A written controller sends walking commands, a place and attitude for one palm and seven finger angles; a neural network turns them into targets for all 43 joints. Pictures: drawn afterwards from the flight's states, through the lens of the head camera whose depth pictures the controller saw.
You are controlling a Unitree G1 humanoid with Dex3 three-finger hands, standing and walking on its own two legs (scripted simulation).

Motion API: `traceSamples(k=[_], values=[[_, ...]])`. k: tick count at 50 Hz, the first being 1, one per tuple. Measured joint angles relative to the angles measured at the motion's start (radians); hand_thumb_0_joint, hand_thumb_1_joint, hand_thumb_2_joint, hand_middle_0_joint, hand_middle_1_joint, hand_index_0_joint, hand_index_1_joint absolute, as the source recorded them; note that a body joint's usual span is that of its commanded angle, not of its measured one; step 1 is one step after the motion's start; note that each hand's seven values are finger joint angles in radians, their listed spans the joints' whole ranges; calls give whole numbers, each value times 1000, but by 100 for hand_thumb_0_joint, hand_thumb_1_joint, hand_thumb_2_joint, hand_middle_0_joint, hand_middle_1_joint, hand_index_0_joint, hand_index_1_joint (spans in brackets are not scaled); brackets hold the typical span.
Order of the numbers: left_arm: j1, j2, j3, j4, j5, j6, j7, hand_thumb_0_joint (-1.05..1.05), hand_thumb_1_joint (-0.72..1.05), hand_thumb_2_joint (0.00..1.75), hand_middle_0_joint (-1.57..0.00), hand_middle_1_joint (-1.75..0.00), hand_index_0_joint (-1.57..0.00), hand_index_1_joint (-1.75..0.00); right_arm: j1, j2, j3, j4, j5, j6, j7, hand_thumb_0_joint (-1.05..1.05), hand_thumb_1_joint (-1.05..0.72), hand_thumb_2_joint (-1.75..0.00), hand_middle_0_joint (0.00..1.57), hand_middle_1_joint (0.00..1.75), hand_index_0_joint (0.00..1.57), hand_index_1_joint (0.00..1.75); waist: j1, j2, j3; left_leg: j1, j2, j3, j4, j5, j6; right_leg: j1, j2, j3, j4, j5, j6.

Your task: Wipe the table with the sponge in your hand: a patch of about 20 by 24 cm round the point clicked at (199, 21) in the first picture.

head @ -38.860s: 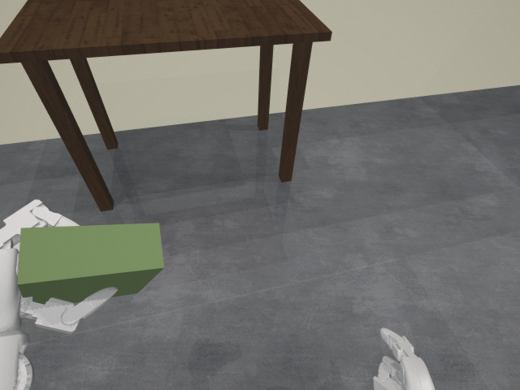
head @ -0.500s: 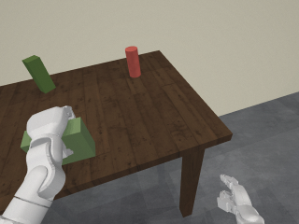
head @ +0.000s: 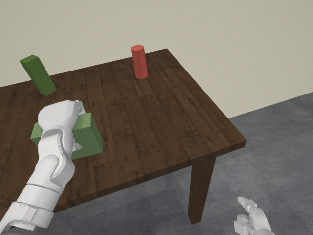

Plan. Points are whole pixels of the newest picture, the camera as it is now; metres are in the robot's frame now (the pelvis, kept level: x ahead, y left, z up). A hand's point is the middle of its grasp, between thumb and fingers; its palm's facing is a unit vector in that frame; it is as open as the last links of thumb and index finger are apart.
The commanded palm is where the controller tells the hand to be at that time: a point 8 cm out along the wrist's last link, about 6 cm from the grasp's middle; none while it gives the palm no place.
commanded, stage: wipe forward along the middle lane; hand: left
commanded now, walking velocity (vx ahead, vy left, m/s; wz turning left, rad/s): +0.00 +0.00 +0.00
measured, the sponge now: (74, 143) +0.31 +0.28 +0.07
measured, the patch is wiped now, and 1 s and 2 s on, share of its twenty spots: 1.00 1.00 1.00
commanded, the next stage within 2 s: slide back across to the first lane in 1.02 s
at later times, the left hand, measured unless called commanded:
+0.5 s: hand (72, 116) +0.37 +0.29 +0.13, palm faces -0.01 -0.02 -1.00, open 9.4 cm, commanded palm +0.34 +0.30 +0.15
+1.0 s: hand (68, 103) +0.42 +0.33 +0.13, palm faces -0.11 +0.02 -0.99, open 9.5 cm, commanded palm +0.40 +0.33 +0.16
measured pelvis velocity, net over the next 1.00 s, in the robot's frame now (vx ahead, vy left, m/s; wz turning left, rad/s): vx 0.00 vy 0.00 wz -0.01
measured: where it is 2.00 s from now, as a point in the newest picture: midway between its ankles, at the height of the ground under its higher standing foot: outside the picture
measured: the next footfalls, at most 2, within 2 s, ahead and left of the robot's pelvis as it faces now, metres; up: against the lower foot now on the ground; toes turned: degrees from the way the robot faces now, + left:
none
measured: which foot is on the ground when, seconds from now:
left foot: down 0.00-1.00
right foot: down 0.00-1.00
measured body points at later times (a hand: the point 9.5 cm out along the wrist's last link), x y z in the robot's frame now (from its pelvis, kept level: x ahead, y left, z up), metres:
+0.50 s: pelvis +0.00 -0.01 +0.00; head +0.01 -0.04 +0.45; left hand +0.36 +0.29 +0.18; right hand +0.17 -0.25 -0.12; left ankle -0.03 +0.12 -0.74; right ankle +0.03 -0.09 -0.74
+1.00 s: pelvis +0.00 +0.00 +0.00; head +0.04 -0.03 +0.44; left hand +0.42 +0.33 +0.19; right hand +0.11 -0.27 -0.14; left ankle -0.03 +0.12 -0.74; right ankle +0.03 -0.09 -0.74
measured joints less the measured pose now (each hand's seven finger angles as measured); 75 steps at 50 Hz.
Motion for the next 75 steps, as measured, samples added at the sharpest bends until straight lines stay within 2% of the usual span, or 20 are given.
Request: traceSamples(k=[9,18,35,47,55,64,70,75], values=[[-114,14,1,151,13,-27,-15,-1,-49,108,-78,-140,-85,-135,1,0,2,-8,5,-1,-8,1,-91,-90,20,30,20,30,-17,-12,-10,-32,3,-6,9,0,-4,-27,2,-7,1,3,-4],[-164,40,46,259,13,-120,-6,0,-49,108,-78,-140,-85,-136,40,-4,-4,-13,3,2,-10,1,-91,-90,20,30,20,30,-31,-17,-24,-67,10,-4,32,-12,-9,-61,10,-6,17,-4,-8],[-278,114,106,463,12,-224,1,0,-50,108,-79,-138,-83,-138,101,-18,-23,12,5,12,-24,1,-91,-90,20,30,20,30,-67,-26,-24,-125,17,-1,62,-20,-11,-114,17,-5,31,-1,-11],[-431,183,126,673,50,-326,-3,0,-50,108,-79,-137,-83,-139,143,-20,-31,17,8,15,-30,1,-91,-90,20,30,20,30,-95,-34,-26,-181,16,-1,69,-18,-6,-159,16,-5,17,12,-5],[-450,191,141,722,45,-381,15,1,-50,109,-80,-136,-83,-139,176,-19,-39,31,12,25,-25,1,-91,-90,20,30,20,30,-97,-29,-41,-192,10,4,62,-22,5,-167,12,1,2,12,6],[-411,171,166,677,46,-388,51,1,-50,109,-80,-136,-83,-139,173,-11,-45,31,13,42,-7,1,-91,-90,20,30,20,30,-88,-29,-50,-172,1,13,38,-22,21,-147,2,12,-23,14,21],[-380,162,172,632,33,-356,53,0,-50,109,-79,-137,-82,-140,139,-6,-36,20,15,48,-3,1,-91,-90,20,30,20,30,-84,-29,-42,-132,-9,15,14,-19,33,-109,-7,16,-41,12,32],[-368,182,173,597,46,-323,29,0,-49,109,-79,-138,-82,-141,110,-3,-30,2,13,49,2,1,-91,-90,20,30,20,30,-80,-31,-32,-105,-16,12,-7,-15,40,-81,-14,16,-62,14,38]])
